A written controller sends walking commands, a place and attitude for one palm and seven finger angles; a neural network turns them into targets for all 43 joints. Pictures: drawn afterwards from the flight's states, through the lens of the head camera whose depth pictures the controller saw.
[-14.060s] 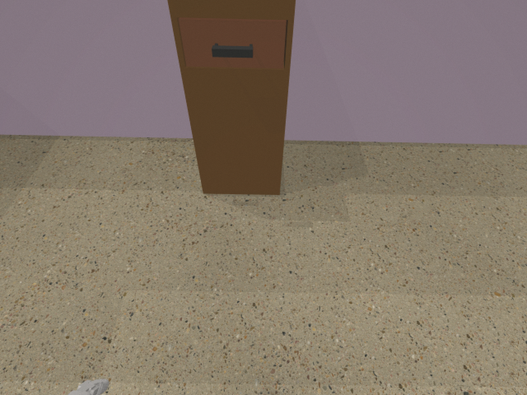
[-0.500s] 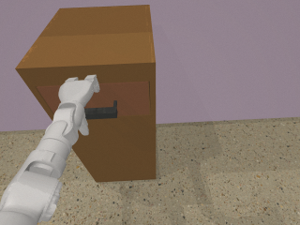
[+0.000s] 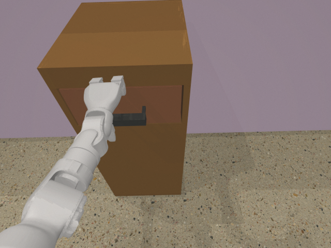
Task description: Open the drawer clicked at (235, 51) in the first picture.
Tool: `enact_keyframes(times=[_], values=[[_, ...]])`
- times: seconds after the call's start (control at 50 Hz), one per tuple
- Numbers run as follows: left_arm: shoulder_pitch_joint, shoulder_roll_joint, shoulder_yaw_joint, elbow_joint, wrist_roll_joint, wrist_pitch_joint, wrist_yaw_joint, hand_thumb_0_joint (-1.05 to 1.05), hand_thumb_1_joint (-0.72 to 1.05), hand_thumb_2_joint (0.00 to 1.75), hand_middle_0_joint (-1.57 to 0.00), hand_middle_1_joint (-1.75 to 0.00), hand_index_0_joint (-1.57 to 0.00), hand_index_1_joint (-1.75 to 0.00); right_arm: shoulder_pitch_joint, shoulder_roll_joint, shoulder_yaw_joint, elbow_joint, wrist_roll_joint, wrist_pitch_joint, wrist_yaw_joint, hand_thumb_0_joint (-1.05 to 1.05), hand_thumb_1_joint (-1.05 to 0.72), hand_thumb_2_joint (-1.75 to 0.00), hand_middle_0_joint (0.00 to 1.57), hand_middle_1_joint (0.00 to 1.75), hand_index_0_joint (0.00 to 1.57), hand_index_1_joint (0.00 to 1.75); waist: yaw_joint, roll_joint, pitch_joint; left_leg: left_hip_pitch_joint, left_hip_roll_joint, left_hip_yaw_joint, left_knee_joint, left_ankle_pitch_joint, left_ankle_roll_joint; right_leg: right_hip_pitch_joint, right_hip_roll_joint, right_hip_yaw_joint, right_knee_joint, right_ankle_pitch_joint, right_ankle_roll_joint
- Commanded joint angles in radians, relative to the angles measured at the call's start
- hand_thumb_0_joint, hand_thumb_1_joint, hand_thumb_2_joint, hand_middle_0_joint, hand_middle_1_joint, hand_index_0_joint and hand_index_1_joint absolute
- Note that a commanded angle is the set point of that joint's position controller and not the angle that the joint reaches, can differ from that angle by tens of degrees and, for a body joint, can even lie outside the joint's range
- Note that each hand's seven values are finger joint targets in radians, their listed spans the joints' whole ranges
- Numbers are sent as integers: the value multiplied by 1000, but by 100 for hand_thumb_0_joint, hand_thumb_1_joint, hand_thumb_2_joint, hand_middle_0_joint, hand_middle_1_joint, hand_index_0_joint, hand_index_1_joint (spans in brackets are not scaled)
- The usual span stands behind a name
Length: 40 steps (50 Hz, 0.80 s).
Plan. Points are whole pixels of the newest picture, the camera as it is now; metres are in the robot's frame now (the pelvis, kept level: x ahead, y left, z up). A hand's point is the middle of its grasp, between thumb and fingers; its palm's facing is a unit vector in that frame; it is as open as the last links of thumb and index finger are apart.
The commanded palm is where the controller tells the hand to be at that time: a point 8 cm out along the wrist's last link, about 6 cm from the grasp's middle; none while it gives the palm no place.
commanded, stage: move the hooked fingers above the handle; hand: left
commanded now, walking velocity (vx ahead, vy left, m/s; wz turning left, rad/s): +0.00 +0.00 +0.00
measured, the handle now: (124, 114) +0.49 +0.15 +0.02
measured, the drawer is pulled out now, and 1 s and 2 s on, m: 0.00 0.00 0.00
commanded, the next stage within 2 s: none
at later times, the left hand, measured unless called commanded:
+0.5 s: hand (122, 113) +0.45 +0.14 +0.07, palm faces +0.11 -0.07 -0.99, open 13.6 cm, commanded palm +0.43 +0.17 +0.14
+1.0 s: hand (107, 124) +0.42 +0.17 +0.07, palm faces -0.07 -0.03 -1.00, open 13.8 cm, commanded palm +0.42 +0.17 +0.14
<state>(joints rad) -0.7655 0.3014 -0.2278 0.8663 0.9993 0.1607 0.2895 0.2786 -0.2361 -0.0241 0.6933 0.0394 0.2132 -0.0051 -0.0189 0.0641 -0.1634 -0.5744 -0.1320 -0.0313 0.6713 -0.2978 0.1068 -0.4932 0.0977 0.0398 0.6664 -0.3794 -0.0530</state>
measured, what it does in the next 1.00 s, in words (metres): stands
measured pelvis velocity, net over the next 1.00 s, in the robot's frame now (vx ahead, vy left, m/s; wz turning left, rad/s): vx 0.01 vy -0.04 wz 0.01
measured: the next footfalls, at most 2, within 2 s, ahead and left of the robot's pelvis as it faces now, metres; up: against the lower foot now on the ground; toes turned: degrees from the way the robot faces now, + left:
none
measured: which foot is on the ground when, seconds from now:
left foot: down 0.00-1.00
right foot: down 0.00-1.00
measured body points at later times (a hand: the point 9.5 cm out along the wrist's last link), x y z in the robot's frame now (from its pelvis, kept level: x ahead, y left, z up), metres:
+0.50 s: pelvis -0.01 +0.00 +0.00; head +0.04 -0.02 +0.44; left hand +0.44 +0.14 +0.12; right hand +0.05 -0.26 -0.14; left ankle +0.01 +0.05 -0.72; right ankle -0.04 -0.09 -0.72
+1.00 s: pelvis +0.01 -0.04 +0.01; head +0.05 -0.05 +0.46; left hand +0.41 +0.17 +0.12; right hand +0.11 -0.31 -0.12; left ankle +0.01 +0.05 -0.72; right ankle -0.04 -0.09 -0.72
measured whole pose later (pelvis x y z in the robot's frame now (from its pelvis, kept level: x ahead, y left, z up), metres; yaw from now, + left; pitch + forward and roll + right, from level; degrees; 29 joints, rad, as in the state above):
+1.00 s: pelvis +0.01 -0.04 +0.01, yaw +0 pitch +10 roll +0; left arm -0.56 0.44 -0.20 0.68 0.97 -0.02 0.13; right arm 0.27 -0.28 -0.05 0.64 0.05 0.17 -0.07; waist 0.00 0.04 -0.11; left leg -0.49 -0.10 -0.05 0.61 -0.29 0.06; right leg -0.40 0.13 0.03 0.59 -0.35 -0.10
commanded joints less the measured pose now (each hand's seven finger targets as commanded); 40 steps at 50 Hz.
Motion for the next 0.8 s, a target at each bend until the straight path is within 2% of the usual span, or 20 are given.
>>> enact_keyframes(times=[0.0,0.04,0.08,0.1,0.14,0.18,0.2,0.26,0.32,0.38,0.4,0.42,0.44,0.48,0.5,0.52,0.6,0.7,0.74,0.78], values=[[-406,156,25,-33,14,76,-69,0,-50,30,-30,-120,-30,-120,3,-151,-36,-125,6,-2,-26,0,-90,-90,20,30,20,30,-57,-167,-173,261,101,-38,-92,243,-58,1,-35,-28,-121,192,0],[-394,165,28,-26,7,57,-101,0,-50,30,-30,-120,-30,-120,-6,-150,-31,-139,10,0,-36,0,-90,-90,20,30,20,30,-57,-157,-152,258,102,-39,-103,211,-53,3,-41,-21,-130,168,-2],[-404,113,-14,-27,2,33,-123,0,-50,30,-30,-120,-30,-120,-2,-142,-29,-146,7,-6,-41,0,-90,-90,20,30,20,30,-69,-134,-118,269,101,-43,-109,167,-53,-30,-41,-24,-138,129,-3],[-395,136,5,-28,7,17,-129,0,-50,30,-30,-120,-30,-120,2,-145,-27,-150,6,-10,-44,0,-90,-90,20,30,20,30,-66,-127,-115,266,104,-45,-111,145,-52,-39,-42,-23,-137,111,-4],[-419,164,28,-88,11,-40,-133,0,-50,30,-30,-120,-30,-120,2,-140,-27,-166,3,-19,-47,0,-90,-90,20,30,20,30,-54,-73,-153,287,105,-53,-106,144,-55,-45,-41,-20,-120,102,-11],[-483,151,24,-201,10,-117,-111,0,-50,30,-30,-120,-30,-120,2,-133,-36,-177,-4,-39,-47,0,-90,-90,20,30,20,30,-54,-20,-224,344,112,-66,-89,160,-62,-72,-40,-19,-99,102,-13],[-502,176,50,-247,14,-151,-89,0,-50,30,-30,-120,-30,-120,3,-130,-42,-179,-7,-51,-47,0,-90,-90,20,30,20,30,-46,16,-256,370,115,-73,-78,171,-67,-88,-39,-17,-88,102,-16],[-575,283,147,-337,32,-211,6,0,-50,30,-30,-120,-30,-120,15,-131,-53,-166,-16,-78,-46,0,-90,-90,20,30,20,30,-35,29,-343,400,123,-97,-59,202,-80,-106,-29,-23,-53,107,-16],[-575,368,233,-295,46,-174,106,0,-50,30,-30,-120,-30,-120,20,-136,-51,-140,-22,-86,-43,0,-90,-90,20,30,20,30,-21,17,-364,356,117,-90,-46,239,-89,-95,-20,-29,-40,113,-18],[-520,330,205,-180,45,-63,150,0,-50,30,-30,-120,-30,-120,10,-141,-45,-116,-17,-82,-32,0,-90,-90,20,30,20,30,-23,-13,-345,312,115,-61,-54,255,-86,-69,-18,-36,-48,133,-14],[-496,281,166,-125,38,-17,142,0,-50,30,-30,-120,-30,-120,12,-142,-46,-110,-14,-79,-26,0,-90,-90,20,30,20,30,-29,-21,-335,313,116,-53,-56,265,-85,-63,-17,-39,-57,145,-13],[-522,286,169,-122,33,5,130,0,-50,30,-30,-120,-30,-120,15,-147,-46,-107,-11,-74,-24,0,-90,-90,20,30,20,30,-35,-40,-351,311,115,-49,-58,292,-86,-37,-19,-37,-62,166,-12],[-530,340,202,-125,39,24,127,0,-50,30,-30,-120,-30,-120,16,-152,-46,-103,-7,-69,-26,0,-90,-90,20,30,20,30,-24,-53,-360,308,117,-40,-63,296,-80,-13,-21,-29,-66,184,-8],[-517,375,217,-119,38,67,112,0,-50,30,-30,-120,-30,-120,0,-150,-38,-105,-3,-54,-35,0,-90,-90,20,30,20,30,-11,-70,-388,294,109,-20,-72,313,-68,73,-27,-13,-79,239,-4],[-514,345,185,-111,35,85,97,0,-50,30,-30,-120,-30,-120,-8,-146,-35,-109,0,-47,-41,0,-90,-90,20,30,20,30,-22,-92,-354,268,103,-8,-77,302,-59,97,-31,-6,-95,261,0],[-515,366,198,-97,35,93,80,0,-50,30,-30,-120,-30,-120,-15,-148,-31,-107,2,-40,-47,0,-90,-90,20,30,20,30,-23,-122,-339,244,101,-4,-84,298,-54,129,-37,2,-105,281,2],[-384,389,205,-84,26,89,3,0,-50,30,-30,-120,-30,-120,-47,-141,-19,-136,12,-24,-73,0,-90,-90,20,30,20,30,4,-160,-267,199,91,21,-116,250,-41,208,-53,28,-145,314,11],[-292,398,195,-118,9,2,-83,0,-50,30,-30,-120,-30,-120,-68,-137,-8,-176,22,-30,-96,0,-90,-90,20,30,20,30,8,-142,-163,168,86,34,-141,194,-36,220,-68,55,-178,304,16],[-281,413,203,-159,23,-47,-105,0,-50,30,-30,-120,-30,-120,-67,-140,-12,-189,20,-40,-96,0,-90,-90,20,30,20,30,13,-110,-184,181,85,36,-134,209,-36,225,-69,64,-172,321,13],[-271,387,183,-218,26,-90,-113,0,-50,30,-30,-120,-30,-120,-66,-138,-19,-197,18,-49,-93,0,-90,-90,20,30,20,30,7,-72,-208,212,84,37,-118,227,-34,213,-69,71,-167,347,10]])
